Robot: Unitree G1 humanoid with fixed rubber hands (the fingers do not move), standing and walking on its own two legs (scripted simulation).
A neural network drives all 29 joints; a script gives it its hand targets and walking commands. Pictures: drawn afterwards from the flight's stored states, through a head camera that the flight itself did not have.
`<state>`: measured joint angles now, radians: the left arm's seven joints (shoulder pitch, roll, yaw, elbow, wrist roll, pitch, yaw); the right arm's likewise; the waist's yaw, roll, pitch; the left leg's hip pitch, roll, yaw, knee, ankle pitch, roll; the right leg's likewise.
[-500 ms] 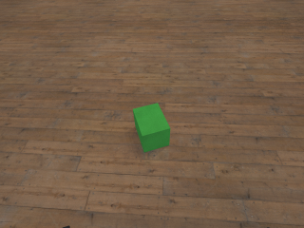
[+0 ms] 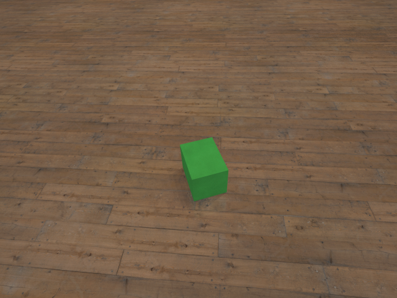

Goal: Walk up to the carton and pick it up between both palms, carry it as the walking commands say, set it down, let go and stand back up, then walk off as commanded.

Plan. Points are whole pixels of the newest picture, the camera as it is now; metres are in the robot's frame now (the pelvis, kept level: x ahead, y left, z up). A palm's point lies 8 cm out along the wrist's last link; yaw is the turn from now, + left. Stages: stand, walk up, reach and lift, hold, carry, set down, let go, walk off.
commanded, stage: stand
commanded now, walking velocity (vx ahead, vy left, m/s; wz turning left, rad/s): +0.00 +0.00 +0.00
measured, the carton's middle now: (203, 168) +0.98 +0.02 -0.67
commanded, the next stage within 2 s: walk up in 0.48 s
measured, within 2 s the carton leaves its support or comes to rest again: neither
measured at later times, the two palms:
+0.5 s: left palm out of the picture +0.09 +0.30 -0.11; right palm out of the picture +0.09 -0.31 -0.11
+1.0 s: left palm out of the picture +0.15 +0.27 -0.10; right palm out of the picture +0.09 -0.42 -0.11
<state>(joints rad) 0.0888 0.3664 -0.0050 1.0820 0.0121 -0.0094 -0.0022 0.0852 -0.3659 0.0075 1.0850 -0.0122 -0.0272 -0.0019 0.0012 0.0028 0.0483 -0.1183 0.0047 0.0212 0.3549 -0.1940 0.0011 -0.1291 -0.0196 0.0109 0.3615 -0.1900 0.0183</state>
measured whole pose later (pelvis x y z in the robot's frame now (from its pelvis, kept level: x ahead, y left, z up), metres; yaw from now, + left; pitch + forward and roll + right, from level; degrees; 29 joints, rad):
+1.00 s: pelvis +0.06 -0.07 -0.02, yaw +3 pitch -1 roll +1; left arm 0.20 0.47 0.10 0.84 0.06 -0.05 -0.08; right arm 0.34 -0.48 -0.10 0.94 -0.03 -0.04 0.01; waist -0.02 0.00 0.05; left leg -0.26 0.03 -0.10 0.79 -0.47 0.03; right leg -0.33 -0.02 -0.01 0.63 -0.26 -0.01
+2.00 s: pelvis +0.36 -0.16 -0.03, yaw +14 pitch -1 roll +2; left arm 0.40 0.44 0.06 0.75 0.02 -0.02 -0.04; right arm 0.31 -0.47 -0.05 0.75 -0.02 -0.12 0.00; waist 0.03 -0.04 0.08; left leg -0.36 -0.01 0.06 0.65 -0.26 0.03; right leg -0.37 -0.06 -0.04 0.93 -0.48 -0.03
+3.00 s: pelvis +0.44 -0.16 -0.02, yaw +18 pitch -2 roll -1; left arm 0.11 0.42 0.02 0.98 0.01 -0.02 0.01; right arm 0.11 -0.41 -0.03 0.97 -0.02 -0.01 0.02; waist 0.01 0.00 0.05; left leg -0.29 0.01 -0.03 0.68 -0.36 0.00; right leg -0.30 -0.07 -0.07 0.62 -0.28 0.04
